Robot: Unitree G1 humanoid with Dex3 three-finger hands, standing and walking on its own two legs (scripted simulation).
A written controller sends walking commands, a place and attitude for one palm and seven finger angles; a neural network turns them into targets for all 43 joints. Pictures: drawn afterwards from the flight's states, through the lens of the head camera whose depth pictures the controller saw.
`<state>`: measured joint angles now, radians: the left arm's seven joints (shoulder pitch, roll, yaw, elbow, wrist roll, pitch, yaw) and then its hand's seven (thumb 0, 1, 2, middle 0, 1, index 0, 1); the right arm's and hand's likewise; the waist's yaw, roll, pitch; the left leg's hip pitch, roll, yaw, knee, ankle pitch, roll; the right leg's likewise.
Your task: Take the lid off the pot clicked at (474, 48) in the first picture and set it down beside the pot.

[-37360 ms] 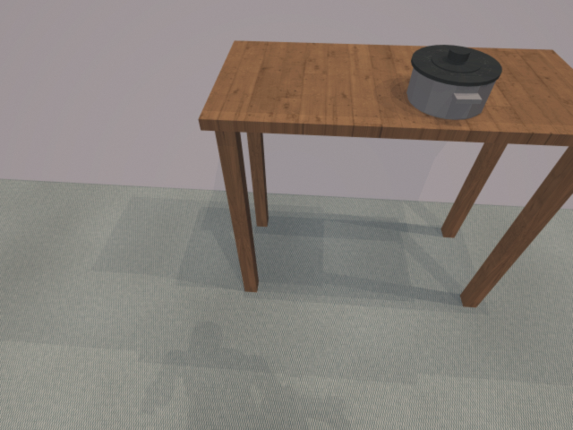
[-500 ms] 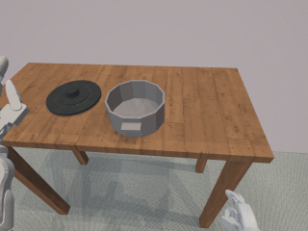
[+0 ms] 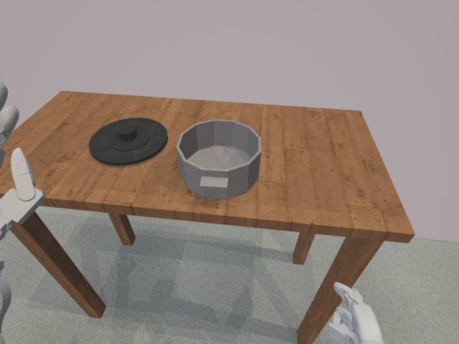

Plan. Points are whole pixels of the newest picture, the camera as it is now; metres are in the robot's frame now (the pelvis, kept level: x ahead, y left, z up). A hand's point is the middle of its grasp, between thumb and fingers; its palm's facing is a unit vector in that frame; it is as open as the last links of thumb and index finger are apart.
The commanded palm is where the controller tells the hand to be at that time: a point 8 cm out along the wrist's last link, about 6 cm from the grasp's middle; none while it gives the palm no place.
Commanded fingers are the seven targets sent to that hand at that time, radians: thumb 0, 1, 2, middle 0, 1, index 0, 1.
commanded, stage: draw the hand back to the body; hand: left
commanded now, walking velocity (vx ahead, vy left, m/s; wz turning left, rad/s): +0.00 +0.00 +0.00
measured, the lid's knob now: (127, 132) +0.55 +0.34 +0.07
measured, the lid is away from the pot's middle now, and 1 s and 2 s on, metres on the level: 0.26 0.26 0.26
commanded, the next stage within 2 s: step back with the hand held close in 0.04 s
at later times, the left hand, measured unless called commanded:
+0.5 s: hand (53, 195) +0.21 +0.25 +0.23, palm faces +0.34 -0.81 -0.48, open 7.4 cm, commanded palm +0.13 +0.31 +0.26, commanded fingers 0.00 0.90 0.90 -0.20 -0.30 -0.20 -0.30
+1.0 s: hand out of the picture +0.12 +0.28 +0.24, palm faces +0.46 -0.82 -0.33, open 7.4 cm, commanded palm +0.06 +0.33 +0.26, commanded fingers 0.00 0.90 0.90 -0.20 -0.30 -0.20 -0.30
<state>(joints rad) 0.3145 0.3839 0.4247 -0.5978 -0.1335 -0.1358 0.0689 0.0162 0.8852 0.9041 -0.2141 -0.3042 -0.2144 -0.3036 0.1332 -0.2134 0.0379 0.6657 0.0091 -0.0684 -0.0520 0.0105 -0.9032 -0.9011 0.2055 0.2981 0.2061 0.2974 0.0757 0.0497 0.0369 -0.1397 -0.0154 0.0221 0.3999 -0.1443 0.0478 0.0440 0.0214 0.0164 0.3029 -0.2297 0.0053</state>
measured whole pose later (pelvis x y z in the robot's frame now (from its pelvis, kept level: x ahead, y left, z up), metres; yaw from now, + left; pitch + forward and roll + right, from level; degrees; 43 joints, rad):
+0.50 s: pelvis -0.01 +0.03 -0.01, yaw -2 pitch +0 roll -2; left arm 0.45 0.48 0.51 -0.72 -0.09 -0.19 0.08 0.02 0.89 0.90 -0.21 -0.30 -0.21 -0.30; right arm 0.15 -0.23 0.00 0.53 0.02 0.00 -0.03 0.01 -0.90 -0.90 0.21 0.30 0.21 0.30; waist 0.00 0.00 0.06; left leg -0.33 -0.03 0.07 0.48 -0.15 0.10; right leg -0.19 0.00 0.04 0.46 -0.25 0.03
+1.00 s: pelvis -0.08 +0.05 -0.02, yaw -1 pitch -1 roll -6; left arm 0.40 0.43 0.51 -0.71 -0.07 -0.24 0.15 0.01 0.88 0.90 -0.21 -0.30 -0.21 -0.30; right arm 0.23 -0.22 0.00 0.57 0.02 -0.04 -0.06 0.01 -0.90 -0.90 0.21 0.30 0.21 0.30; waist -0.03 0.06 0.00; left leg -0.47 0.01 0.03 0.60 -0.12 0.10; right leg -0.26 0.04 -0.04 0.55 -0.33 0.01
